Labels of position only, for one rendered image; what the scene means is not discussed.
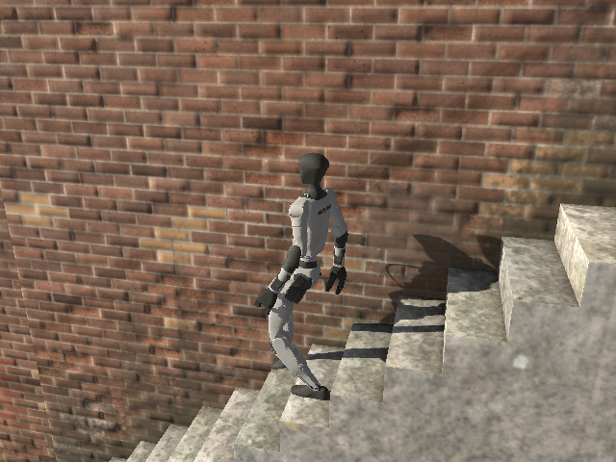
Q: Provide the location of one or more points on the stairs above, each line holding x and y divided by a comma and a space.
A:
515, 365

